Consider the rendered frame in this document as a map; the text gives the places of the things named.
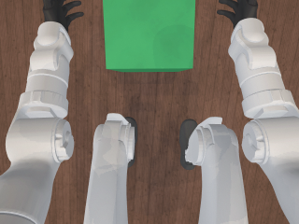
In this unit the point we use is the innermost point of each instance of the left robot upper arm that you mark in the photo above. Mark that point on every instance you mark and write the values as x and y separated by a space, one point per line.
36 147

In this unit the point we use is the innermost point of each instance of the left robot hand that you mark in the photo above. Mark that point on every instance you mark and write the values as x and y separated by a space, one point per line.
55 10

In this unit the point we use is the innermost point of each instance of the robot right forearm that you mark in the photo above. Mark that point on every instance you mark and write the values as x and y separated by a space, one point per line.
259 77

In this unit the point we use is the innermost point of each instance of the carton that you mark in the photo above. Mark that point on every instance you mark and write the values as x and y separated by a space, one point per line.
149 35

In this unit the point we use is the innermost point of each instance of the right robot hand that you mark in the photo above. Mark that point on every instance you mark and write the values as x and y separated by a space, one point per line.
244 9

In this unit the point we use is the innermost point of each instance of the robot thigh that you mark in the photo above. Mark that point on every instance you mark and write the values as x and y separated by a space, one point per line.
223 199
107 191

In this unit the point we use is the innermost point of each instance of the right robot thigh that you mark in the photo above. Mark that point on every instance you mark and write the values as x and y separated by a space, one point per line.
223 199

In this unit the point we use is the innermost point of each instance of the left robot thigh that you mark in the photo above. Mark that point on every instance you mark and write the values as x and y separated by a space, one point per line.
107 191

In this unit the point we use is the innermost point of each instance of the robot left forearm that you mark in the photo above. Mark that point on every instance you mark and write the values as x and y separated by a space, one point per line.
48 76

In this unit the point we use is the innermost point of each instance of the right robot upper arm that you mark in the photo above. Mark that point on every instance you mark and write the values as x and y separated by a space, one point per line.
273 143

